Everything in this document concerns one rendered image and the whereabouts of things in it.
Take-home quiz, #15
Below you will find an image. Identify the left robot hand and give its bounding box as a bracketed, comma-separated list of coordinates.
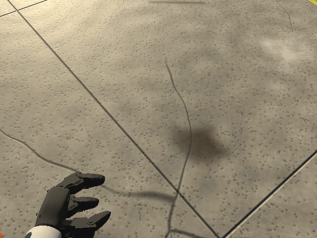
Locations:
[35, 172, 111, 238]

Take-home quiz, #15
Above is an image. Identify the left robot forearm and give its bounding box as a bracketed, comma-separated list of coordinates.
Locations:
[25, 225, 61, 238]

